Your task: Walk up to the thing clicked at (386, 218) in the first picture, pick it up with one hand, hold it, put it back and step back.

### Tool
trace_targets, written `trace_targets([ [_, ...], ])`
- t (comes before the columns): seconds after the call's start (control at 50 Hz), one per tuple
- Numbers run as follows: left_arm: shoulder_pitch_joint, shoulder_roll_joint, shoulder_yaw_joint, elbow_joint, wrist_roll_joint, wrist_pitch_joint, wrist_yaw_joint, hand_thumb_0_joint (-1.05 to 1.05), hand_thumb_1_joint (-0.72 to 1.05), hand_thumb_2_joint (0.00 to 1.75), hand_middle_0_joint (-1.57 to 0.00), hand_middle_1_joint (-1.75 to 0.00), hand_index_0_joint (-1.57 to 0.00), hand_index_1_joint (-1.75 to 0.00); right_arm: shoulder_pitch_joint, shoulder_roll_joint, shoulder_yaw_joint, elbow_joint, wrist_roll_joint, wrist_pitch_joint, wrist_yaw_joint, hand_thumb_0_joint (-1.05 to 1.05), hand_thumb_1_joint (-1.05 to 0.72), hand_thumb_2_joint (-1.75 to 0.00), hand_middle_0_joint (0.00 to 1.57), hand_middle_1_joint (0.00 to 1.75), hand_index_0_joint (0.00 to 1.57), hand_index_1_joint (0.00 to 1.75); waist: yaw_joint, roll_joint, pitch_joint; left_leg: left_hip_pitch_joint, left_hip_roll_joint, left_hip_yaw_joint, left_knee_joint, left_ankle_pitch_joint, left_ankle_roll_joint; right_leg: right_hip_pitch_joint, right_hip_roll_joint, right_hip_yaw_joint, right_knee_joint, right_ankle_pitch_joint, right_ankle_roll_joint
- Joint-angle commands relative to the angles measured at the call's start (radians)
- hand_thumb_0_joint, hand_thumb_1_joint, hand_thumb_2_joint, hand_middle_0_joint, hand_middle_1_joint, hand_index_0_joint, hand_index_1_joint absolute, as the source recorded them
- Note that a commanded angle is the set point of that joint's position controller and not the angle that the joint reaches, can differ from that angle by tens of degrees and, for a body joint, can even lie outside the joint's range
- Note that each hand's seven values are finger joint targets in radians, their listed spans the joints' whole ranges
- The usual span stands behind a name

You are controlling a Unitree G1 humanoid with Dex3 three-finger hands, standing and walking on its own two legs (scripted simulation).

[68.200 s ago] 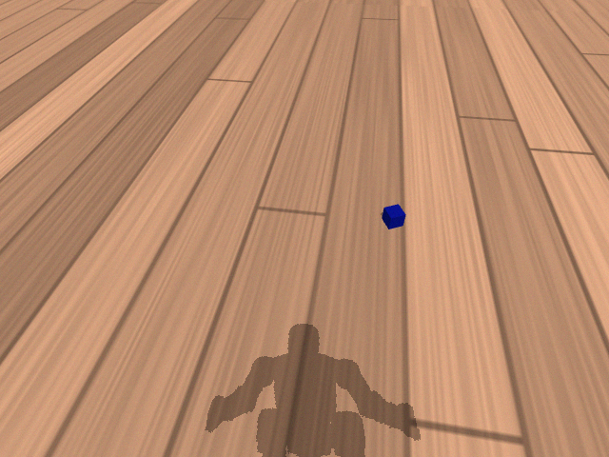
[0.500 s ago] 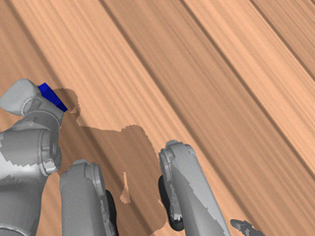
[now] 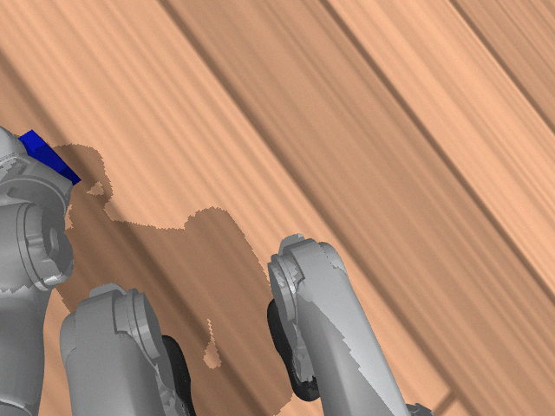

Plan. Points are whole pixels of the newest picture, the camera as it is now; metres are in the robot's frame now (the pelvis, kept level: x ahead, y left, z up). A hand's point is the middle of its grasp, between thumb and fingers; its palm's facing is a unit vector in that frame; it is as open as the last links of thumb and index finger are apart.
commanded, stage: lower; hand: left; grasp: from above
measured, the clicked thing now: (37, 170) +0.51 +0.26 -0.19
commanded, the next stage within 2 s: rest in 0.40 s
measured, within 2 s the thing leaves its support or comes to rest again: rests again in 1.24 s
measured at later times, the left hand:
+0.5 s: hand (44, 183) +0.50 +0.26 -0.20, palm faces -0.29 -0.33 -0.90, open 9.7 cm
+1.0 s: hand (61, 188) +0.50 +0.25 -0.24, palm faces -0.26 -0.37 -0.89, open 9.8 cm
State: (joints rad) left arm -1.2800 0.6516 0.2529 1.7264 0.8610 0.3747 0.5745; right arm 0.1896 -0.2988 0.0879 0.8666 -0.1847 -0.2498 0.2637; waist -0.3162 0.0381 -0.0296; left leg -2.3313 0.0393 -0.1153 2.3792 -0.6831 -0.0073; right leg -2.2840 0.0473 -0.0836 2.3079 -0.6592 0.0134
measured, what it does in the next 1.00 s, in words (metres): stands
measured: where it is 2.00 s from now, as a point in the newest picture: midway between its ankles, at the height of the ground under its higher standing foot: (241, 387)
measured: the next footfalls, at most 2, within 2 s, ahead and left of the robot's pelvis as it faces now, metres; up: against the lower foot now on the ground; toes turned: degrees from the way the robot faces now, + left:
none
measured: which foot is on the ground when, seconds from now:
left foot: down 0.00-1.00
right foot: down 0.00-1.00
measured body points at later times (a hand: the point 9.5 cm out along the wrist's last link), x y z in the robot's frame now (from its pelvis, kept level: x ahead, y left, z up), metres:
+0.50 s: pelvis +0.00 +0.00 -0.02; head +0.28 +0.04 +0.33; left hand +0.51 +0.27 -0.15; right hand -0.01 -0.26 -0.11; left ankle +0.08 +0.13 -0.30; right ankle +0.10 -0.11 -0.30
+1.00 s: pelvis +0.00 +0.00 -0.01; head +0.31 +0.05 +0.31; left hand +0.51 +0.26 -0.19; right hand -0.04 -0.24 -0.08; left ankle +0.08 +0.13 -0.30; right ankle +0.10 -0.11 -0.30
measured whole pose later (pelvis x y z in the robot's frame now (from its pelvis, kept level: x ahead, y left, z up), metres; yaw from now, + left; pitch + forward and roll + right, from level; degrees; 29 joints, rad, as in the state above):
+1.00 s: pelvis +0.00 +0.00 -0.01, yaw -5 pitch +33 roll -11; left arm -1.34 0.88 0.30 1.85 0.81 0.33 0.74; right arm 0.16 -0.36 0.24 0.77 -0.24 -0.30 0.39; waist -0.44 -0.06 0.16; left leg -2.34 0.04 -0.21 2.46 -0.71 -0.02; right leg -2.27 0.07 -0.16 2.32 -0.65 0.02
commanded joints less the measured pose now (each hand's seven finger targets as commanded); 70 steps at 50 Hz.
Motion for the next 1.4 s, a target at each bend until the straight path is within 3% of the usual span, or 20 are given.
trace_targets([
  [0.0,-0.414,0.208,-0.027,-0.137,0.022,-0.003,0.059,0.0,0.62,0.64,-1.08,-0.6,-1.09,-0.6,0.25,-0.253,-0.065,0.031,0.0,-0.01,0.009,0.0,-0.93,-0.91,0.2,0.3,0.2,0.3,-0.045,0.308,-0.711,0.502,-0.007,0.05,-0.216,0.187,0.019,0.373,0.019,-0.076,-0.235,0.205,-0.036],
  [0.02,-0.418,0.203,-0.032,-0.146,0.026,-0.006,0.058,0.0,0.64,0.71,-1.08,-0.65,-1.08,-0.65,0.254,-0.253,-0.062,0.03,-0.003,-0.011,0.014,0.0,-0.92,-0.9,0.2,0.3,0.2,0.3,-0.053,0.315,-0.706,0.497,-0.006,0.053,-0.213,0.189,0.019,0.381,0.022,-0.076,-0.237,0.206,-0.036],
  [0.04,-0.428,0.237,-0.012,-0.165,0.025,-0.008,0.066,0.0,0.61,0.67,-1.08,-0.62,-1.08,-0.62,0.254,-0.266,-0.064,0.03,0.002,-0.011,0.015,0.0,-0.92,-0.91,0.2,0.3,0.2,0.3,-0.033,0.327,-0.732,0.498,-0.006,0.051,-0.215,0.2,0.017,0.386,0.019,-0.074,-0.231,0.215,-0.037],
  [0.06,-0.408,0.209,-0.027,-0.129,0.027,-0.002,0.064,0.0,0.64,0.65,-1.1,-0.62,-1.1,-0.61,0.252,-0.258,-0.061,0.029,-0.003,-0.011,0.021,0.0,-0.93,-0.91,0.2,0.3,0.2,0.3,-0.052,0.316,-0.708,0.495,-0.006,0.05,-0.204,0.196,0.018,0.382,0.02,-0.079,-0.222,0.215,-0.037],
  [0.1,-0.405,0.241,-0.012,-0.148,0.03,-0.007,0.068,0.0,0.51,0.7,-1.05,-0.6,-1.03,-0.61,0.253,-0.266,-0.062,0.03,0.003,-0.012,0.024,0.0,-0.93,-0.91,0.2,0.3,0.2,0.3,-0.035,0.324,-0.729,0.485,-0.007,0.053,-0.204,0.211,0.018,0.393,0.022,-0.075,-0.219,0.227,-0.036],
  [0.12,-0.387,0.223,-0.021,-0.107,0.031,-0.004,0.064,0.0,0.59,0.73,-1.07,-0.62,-1.06,-0.64,0.258,-0.26,-0.056,0.028,0.002,-0.009,0.026,0.0,-0.92,-0.9,0.2,0.3,0.2,0.3,-0.046,0.303,-0.698,0.473,-0.007,0.051,-0.199,0.21,0.019,0.389,0.023,-0.079,-0.218,0.228,-0.037],
  [0.16,-0.389,0.221,-0.035,-0.091,0.038,-0.012,0.053,0.0,0.52,0.72,-1.04,-0.62,-1.03,-0.64,0.262,-0.266,-0.049,0.03,-0.004,-0.013,0.029,0.0,-0.93,-0.91,0.2,0.3,0.2,0.3,-0.075,0.258,-0.664,0.422,-0.009,0.054,-0.17,0.192,0.032,0.393,0.027,-0.075,-0.229,0.219,-0.028],
  [0.22,-0.374,0.269,-0.029,-0.099,0.041,-0.032,0.046,0.0,0.51,0.71,-1.03,-0.62,-1.02,-0.64,0.265,-0.274,-0.036,0.019,-0.004,-0.019,0.031,0.0,-0.92,-0.91,0.2,0.3,0.2,0.3,-0.059,0.238,-0.659,0.379,-0.012,0.057,-0.158,0.19,0.039,0.426,0.027,-0.069,-0.231,0.215,-0.022],
  [0.26,-0.366,0.25,-0.042,-0.087,0.042,-0.036,0.043,0.0,0.49,0.67,-1.01,-0.62,-1.0,-0.63,0.264,-0.277,-0.026,0.019,-0.008,-0.022,0.035,0.0,-0.92,-0.9,0.2,0.3,0.2,0.3,-0.068,0.253,-0.656,0.419,-0.009,0.05,-0.162,0.204,0.033,0.423,0.03,-0.08,-0.221,0.227,-0.026],
  [0.44,-0.422,0.307,-0.007,-0.091,0.05,-0.057,0.12,0.0,0.55,0.78,-1.04,-0.67,-1.02,-0.69,0.263,-0.294,-0.006,-0.001,-0.021,-0.033,0.052,0.0,-0.92,-0.9,0.2,0.3,0.2,0.3,-0.09,0.335,-0.67,0.449,0.0,0.036,-0.156,0.209,0.022,0.422,0.034,-0.1,-0.209,0.25,-0.032],
  [0.48,-0.428,0.301,-0.006,-0.059,0.038,-0.053,0.135,0.0,0.48,0.67,-0.99,-0.63,-0.98,-0.63,0.256,-0.295,0.002,0.002,-0.028,-0.032,0.057,0.0,-0.93,-0.91,0.2,0.3,0.2,0.3,-0.101,0.337,-0.644,0.456,0.004,0.031,-0.148,0.21,0.02,0.408,0.033,-0.109,-0.203,0.252,-0.032],
  [0.5,-0.42,0.282,-0.022,-0.052,0.04,-0.052,0.132,0.0,0.52,0.75,-1.0,-0.63,-0.99,-0.65,0.255,-0.295,0.006,0.005,-0.037,-0.035,0.064,0.0,-0.91,-0.9,0.2,0.3,0.2,0.3,-0.123,0.339,-0.625,0.462,0.006,0.029,-0.139,0.206,0.021,0.407,0.035,-0.112,-0.202,0.255,-0.031],
  [0.58,-0.401,0.348,0.01,-0.042,0.028,-0.055,0.16,0.0,0.49,0.72,-0.99,-0.64,-0.98,-0.65,0.252,-0.32,0.015,-0.011,-0.036,-0.039,0.072,0.0,-0.92,-0.9,0.2,0.3,0.2,0.3,-0.109,0.33,-0.649,0.454,0.008,0.024,-0.14,0.233,0.024,0.457,0.036,-0.109,-0.215,0.283,-0.026],
  [0.62,-0.411,0.335,-0.006,-0.03,0.024,-0.057,0.158,0.0,0.55,0.8,-1.03,-0.66,-1.01,-0.68,0.25,-0.318,0.028,0.002,-0.044,-0.043,0.083,0.0,-0.92,-0.9,0.2,0.3,0.2,0.3,-0.136,0.345,-0.606,0.455,0.009,0.014,-0.138,0.226,0.022,0.431,0.035,-0.121,-0.203,0.278,-0.028],
  [0.92,-0.383,0.422,0.015,0.009,-0.036,-0.045,0.218,0.0,0.51,0.76,-0.98,-0.68,-0.97,-0.69,0.222,-0.372,0.079,-0.045,-0.05,-0.042,0.126,0.0,-0.92,-0.9,0.2,0.3,0.2,0.3,-0.17,0.384,-0.542,0.48,0.024,-0.033,-0.15,0.216,0.013,0.455,0.046,-0.152,-0.204,0.295,-0.028],
  [1.02,-0.38,0.43,0.004,-0.005,-0.058,-0.051,0.225,0.0,0.52,0.77,-1.0,-0.67,-0.98,-0.68,0.209,-0.381,0.093,-0.061,-0.049,-0.048,0.132,0.0,-0.92,-0.9,0.2,0.3,0.2,0.3,-0.191,0.382,-0.512,0.461,0.023,-0.028,-0.152,0.196,0.016,0.482,0.052,-0.149,-0.223,0.285,-0.025],
  [1.08,-0.387,0.464,0.029,-0.016,-0.065,-0.048,0.229,0.0,0.51,0.74,-0.97,-0.66,-0.97,-0.67,0.235,-0.387,0.098,-0.05,-0.05,-0.045,0.14,0.0,-0.92,-0.9,0.2,0.3,0.2,0.3,-0.192,0.398,-0.539,0.481,0.026,-0.028,-0.137,0.241,0.013,0.503,0.05,-0.152,-0.22,0.327,-0.022],
  [1.1,-0.37,0.429,0.003,0.015,-0.076,-0.041,0.224,0.0,0.52,0.74,-0.98,-0.67,-0.97,-0.67,0.213,-0.387,0.104,-0.067,-0.053,-0.047,0.142,0.0,-0.92,-0.9,0.2,0.3,0.2,0.3,-0.204,0.376,-0.501,0.459,0.023,-0.028,-0.131,0.221,0.017,0.499,0.051,-0.153,-0.219,0.318,-0.02],
  [1.28,-0.366,0.479,-0.013,-0.013,-0.069,-0.038,0.206,0.0,0.51,0.73,-0.96,-0.67,-0.96,-0.67,0.203,-0.392,0.121,-0.088,-0.04,-0.04,0.136,0.0,-0.92,-0.9,0.2,0.3,0.2,0.3,-0.204,0.393,-0.498,0.445,0.025,-0.036,-0.14,0.21,0.018,0.521,0.057,-0.157,-0.235,0.312,-0.019],
  [1.38,-0.355,0.474,-0.018,-0.018,-0.091,-0.034,0.207,0.0,0.48,0.7,-0.94,-0.65,-0.94,-0.65,0.206,-0.403,0.13,-0.107,-0.04,-0.038,0.136,0.0,-0.92,-0.9,0.2,0.3,0.2,0.3,-0.222,0.393,-0.486,0.473,0.029,-0.049,-0.149,0.227,0.013,0.53,0.059,-0.169,-0.228,0.33,-0.02],
])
